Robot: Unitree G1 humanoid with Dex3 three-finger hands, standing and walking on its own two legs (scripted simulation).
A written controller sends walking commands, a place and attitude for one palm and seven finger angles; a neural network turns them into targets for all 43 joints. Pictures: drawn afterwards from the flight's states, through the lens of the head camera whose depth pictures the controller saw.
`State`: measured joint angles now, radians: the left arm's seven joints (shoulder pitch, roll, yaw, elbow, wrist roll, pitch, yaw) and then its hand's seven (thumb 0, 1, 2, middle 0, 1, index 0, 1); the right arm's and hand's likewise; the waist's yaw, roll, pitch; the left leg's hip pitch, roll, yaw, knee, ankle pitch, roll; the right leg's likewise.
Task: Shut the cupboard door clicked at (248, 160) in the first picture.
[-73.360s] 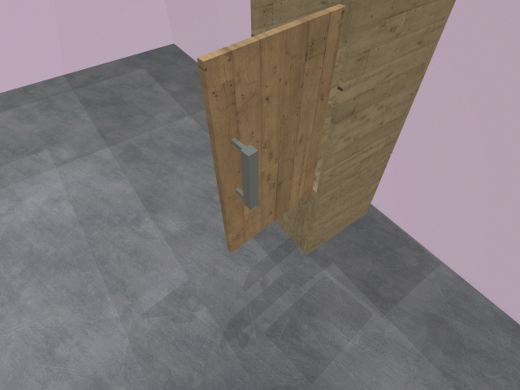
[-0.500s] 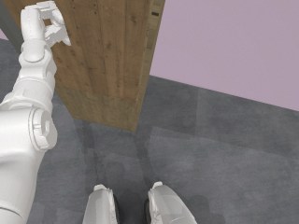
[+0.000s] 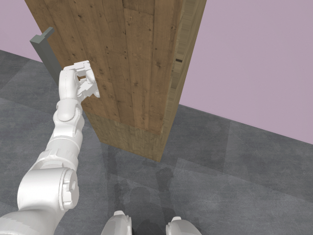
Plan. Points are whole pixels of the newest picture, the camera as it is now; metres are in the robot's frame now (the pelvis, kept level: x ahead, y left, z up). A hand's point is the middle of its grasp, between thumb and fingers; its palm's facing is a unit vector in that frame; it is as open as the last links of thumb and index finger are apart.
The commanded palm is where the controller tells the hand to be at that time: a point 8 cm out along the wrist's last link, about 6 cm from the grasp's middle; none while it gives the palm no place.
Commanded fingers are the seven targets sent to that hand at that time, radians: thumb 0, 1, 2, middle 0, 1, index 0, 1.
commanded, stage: draw the hand back to the body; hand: left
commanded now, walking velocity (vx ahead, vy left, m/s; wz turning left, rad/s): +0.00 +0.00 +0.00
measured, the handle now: (57, 60) +0.58 +0.25 +0.06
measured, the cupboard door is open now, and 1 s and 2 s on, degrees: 0 0 0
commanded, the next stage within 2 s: step back with the hand held close in 1.56 s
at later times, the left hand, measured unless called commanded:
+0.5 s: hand (55, 115) +0.35 +0.18 +0.15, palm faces +0.03 -1.00 -0.03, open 3.1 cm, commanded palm +0.31 +0.23 +0.15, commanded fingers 0.00 0.90 0.90 -1.11 -1.29 -1.11 -1.29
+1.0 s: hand out of the picture +0.23 +0.26 +0.20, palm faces +0.35 -0.88 -0.31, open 4.7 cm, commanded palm +0.18 +0.30 +0.23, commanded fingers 0.00 0.90 0.90 -0.42 -0.54 -0.42 -0.54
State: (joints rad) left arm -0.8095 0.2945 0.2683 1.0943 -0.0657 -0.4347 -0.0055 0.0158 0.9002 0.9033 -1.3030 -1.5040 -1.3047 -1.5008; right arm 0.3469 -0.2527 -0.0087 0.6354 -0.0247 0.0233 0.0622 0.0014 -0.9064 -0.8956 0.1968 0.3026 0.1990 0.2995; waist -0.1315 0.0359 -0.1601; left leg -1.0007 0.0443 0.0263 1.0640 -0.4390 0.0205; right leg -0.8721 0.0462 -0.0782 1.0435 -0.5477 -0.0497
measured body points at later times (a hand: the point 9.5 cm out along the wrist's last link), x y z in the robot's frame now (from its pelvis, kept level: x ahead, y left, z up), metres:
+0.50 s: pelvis +0.00 +0.00 +0.04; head +0.02 -0.01 +0.49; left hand +0.34 +0.23 +0.15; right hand +0.14 -0.25 -0.06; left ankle +0.03 +0.11 -0.66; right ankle -0.03 -0.09 -0.66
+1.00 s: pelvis +0.00 +0.02 +0.08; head -0.02 +0.00 +0.53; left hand +0.21 +0.31 +0.22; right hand +0.20 -0.19 +0.00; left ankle +0.03 +0.11 -0.66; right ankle -0.03 -0.09 -0.66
